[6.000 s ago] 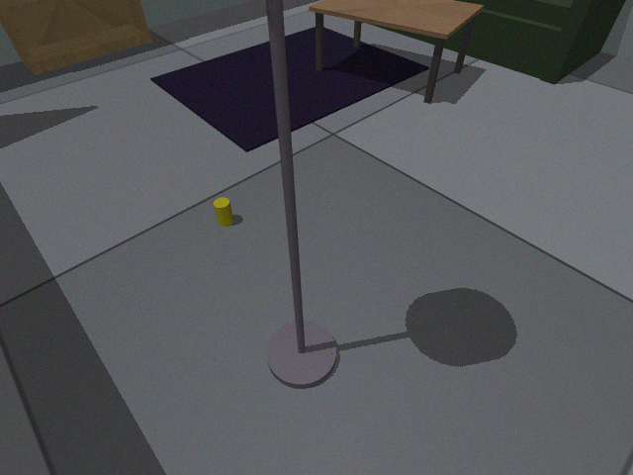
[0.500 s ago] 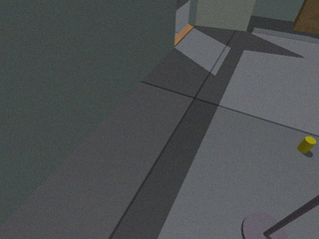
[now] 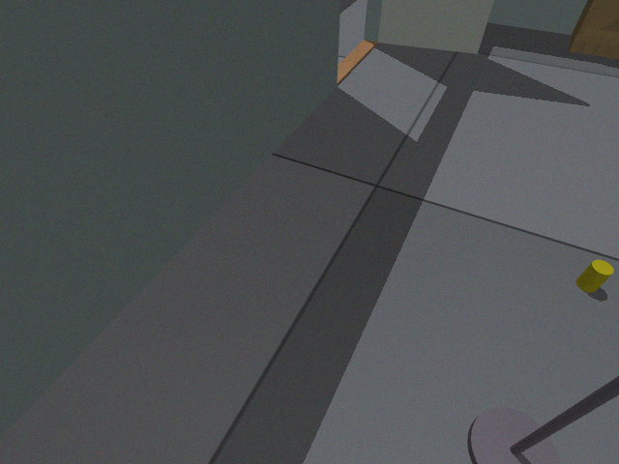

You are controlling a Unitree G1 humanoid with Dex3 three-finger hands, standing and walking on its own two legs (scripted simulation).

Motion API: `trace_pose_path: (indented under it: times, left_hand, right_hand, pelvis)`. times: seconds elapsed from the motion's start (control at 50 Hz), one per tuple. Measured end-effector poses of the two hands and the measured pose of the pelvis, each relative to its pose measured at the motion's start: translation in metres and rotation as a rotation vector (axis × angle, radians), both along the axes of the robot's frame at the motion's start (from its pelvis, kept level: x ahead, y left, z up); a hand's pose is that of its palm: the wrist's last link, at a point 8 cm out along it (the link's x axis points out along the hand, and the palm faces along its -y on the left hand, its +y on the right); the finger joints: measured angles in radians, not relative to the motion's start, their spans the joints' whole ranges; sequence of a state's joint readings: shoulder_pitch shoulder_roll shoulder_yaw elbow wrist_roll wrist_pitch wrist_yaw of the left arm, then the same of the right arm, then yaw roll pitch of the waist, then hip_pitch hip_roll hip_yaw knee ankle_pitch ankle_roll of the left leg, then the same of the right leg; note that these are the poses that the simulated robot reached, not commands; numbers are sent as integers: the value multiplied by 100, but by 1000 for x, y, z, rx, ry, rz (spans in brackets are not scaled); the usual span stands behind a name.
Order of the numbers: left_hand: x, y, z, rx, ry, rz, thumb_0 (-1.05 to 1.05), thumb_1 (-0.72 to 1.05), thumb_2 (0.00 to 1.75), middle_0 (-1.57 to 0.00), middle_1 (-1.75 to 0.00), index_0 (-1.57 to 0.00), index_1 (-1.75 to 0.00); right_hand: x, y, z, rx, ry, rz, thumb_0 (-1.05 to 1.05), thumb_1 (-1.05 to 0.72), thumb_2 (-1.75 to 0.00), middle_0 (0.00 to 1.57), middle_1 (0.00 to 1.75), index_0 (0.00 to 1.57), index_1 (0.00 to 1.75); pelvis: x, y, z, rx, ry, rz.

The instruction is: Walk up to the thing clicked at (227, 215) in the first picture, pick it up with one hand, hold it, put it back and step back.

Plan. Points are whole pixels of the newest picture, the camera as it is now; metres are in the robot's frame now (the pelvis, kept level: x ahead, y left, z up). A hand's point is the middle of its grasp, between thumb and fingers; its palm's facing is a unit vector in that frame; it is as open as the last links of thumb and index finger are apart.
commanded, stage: walk up
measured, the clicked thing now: (594, 276) +0.91 -1.08 -0.72
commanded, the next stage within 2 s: none
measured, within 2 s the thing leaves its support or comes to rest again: neither
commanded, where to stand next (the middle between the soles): +0.03 +0.01 m, yaw -126 degrees
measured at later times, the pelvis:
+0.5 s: pelvis -0.02 +0.08 +0.00, yaw -29 degrees
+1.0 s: pelvis +0.01 +0.05 -0.02, yaw -59 degrees
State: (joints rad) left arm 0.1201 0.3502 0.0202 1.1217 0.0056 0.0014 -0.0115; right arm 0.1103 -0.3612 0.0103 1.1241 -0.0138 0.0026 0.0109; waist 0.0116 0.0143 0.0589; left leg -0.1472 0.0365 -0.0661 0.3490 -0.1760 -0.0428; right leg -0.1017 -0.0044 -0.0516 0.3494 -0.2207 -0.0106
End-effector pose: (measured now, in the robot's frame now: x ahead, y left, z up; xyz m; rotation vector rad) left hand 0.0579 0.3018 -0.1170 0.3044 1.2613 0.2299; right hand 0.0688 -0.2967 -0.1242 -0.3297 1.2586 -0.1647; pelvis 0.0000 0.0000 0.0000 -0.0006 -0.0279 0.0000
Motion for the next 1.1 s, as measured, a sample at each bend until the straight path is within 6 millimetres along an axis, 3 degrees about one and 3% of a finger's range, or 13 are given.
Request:
trace_pose_path:
  times: [0.14,0.22,0.3,0.48,0.56,0.66,0.74,0.82,0.9,1.1]
  left_hand:
    - [4,21,1,29,54,-130,1,91,90,-21,-30,-20,-30]
    - [29,40,-8,31,49,-217,1,91,90,-21,-30,-20,-30]
    - [69,49,-15,30,-5,-303,1,91,90,-21,-30,-20,-30]
    - [136,35,6,10,-37,-543,1,91,90,-20,-30,-20,-30]
    - [161,12,15,34,-40,-664,1,91,90,-20,-30,-20,-30]
    - [191,-35,24,71,-110,-816,1,91,90,-20,-30,-20,-30]
    - [201,-70,31,79,-177,-895,1,91,90,-20,-30,-20,-30]
    - [209,-100,38,65,-174,-961,1,91,90,-20,-30,-20,-30]
    - [228,-132,37,35,-195,-1044,1,91,90,-21,-30,-21,-30]
    - [312,-208,10,-45,-256,-1266,1,90,90,-21,-30,-21,-30]
  right_hand:
    - [14,1,14,-12,-174,-133,1,-90,-90,21,30,21,30]
    - [3,13,23,-48,-230,-179,1,-90,-90,21,30,21,30]
    - [-32,31,25,-84,-216,-246,0,-90,-90,21,30,21,30]
    - [-123,57,31,-80,-192,-457,1,-90,-90,21,30,21,30]
    - [-168,60,22,-70,-182,-544,1,-90,-90,21,30,21,30]
    - [-224,56,0,-49,-154,-664,1,-90,-90,21,30,21,30]
    - [-255,55,-16,-30,-122,-769,1,-90,-90,21,30,21,30]
    - [-264,64,-12,-11,-148,-849,1,-91,-90,20,30,20,30]
    - [-269,76,-7,-24,-159,-907,1,-91,-90,20,30,20,30]
    - [-270,117,13,-176,-166,-1082,1,-90,-90,21,30,21,30]
  pelvis:
    - [-10,25,-3,8,4,-174]
    - [-13,47,-10,-4,8,-251]
    - [-17,65,-14,-9,-9,-319]
    - [-20,81,-4,-16,0,-484]
    - [-22,81,-6,-5,8,-569]
    - [-29,67,-19,15,16,-670]
    - [-30,58,-24,3,2,-751]
    - [-22,52,-15,6,-2,-842]
    - [-10,49,-13,3,5,-925]
    - [36,62,-27,-5,9,-1132]
